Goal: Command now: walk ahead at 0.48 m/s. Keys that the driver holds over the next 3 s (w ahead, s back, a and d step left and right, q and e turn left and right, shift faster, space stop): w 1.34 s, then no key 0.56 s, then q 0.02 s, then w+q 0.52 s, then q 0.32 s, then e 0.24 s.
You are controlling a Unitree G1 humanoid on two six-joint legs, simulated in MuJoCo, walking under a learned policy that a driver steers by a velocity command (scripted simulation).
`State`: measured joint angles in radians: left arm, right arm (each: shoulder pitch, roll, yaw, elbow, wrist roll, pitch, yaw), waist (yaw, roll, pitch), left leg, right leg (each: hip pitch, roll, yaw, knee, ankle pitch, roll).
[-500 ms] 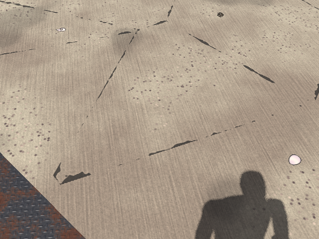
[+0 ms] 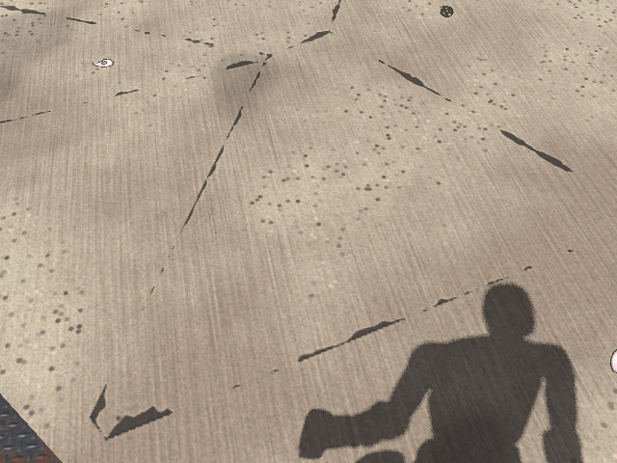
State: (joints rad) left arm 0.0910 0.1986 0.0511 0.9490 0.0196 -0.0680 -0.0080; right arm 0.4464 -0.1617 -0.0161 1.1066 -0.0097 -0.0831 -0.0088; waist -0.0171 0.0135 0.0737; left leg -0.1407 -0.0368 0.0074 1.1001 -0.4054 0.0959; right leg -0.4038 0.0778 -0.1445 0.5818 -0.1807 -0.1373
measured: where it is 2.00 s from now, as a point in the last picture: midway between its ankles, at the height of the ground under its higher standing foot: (318, 270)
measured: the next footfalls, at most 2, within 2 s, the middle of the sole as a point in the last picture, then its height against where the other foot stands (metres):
left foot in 0.46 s outside the picture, level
right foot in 1.02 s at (345, 337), level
